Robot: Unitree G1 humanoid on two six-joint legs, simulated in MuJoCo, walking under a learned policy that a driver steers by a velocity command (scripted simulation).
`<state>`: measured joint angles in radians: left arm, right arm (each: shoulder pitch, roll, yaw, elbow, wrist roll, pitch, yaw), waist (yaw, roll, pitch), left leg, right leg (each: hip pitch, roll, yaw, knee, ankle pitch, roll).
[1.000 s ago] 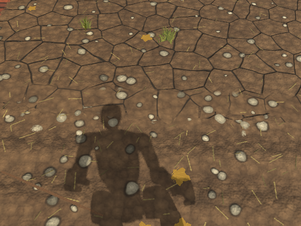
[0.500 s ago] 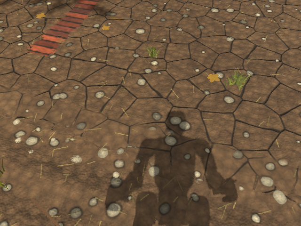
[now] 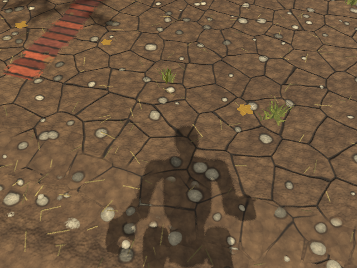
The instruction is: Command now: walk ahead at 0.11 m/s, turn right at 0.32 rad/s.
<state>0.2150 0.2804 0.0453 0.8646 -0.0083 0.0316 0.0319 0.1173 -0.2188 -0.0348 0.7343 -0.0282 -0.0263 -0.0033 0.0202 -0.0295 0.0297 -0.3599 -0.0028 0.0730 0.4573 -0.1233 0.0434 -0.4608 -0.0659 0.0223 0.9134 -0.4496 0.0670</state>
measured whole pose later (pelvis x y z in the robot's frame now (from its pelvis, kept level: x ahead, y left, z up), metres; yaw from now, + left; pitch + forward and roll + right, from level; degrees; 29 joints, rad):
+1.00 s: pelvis +0.39 -0.12 +0.01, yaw -27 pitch +2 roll +3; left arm 0.09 0.28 0.04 0.68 -0.01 -0.07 -0.02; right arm 0.35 -0.28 -0.07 0.92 0.02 -0.09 0.02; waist -0.10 -0.04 0.02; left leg -0.01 -0.03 0.06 0.23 -0.26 0.00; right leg -0.64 -0.10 0.03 0.67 -0.06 -0.02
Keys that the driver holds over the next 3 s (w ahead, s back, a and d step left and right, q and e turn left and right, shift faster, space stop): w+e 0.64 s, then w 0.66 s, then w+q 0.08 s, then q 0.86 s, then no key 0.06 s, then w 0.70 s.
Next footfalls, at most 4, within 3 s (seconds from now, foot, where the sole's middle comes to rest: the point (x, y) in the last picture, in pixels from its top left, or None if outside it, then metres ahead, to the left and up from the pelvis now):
0.18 right None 0.04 -0.13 -0.77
0.64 left None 0.40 0.02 -0.77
1.10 right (279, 253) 0.54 -0.34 -0.77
1.60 left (245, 173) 0.89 -0.26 -0.77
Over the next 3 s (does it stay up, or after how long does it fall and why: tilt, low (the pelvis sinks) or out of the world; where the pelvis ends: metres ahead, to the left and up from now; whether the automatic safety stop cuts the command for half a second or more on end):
stays up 1.02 -0.34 -0.01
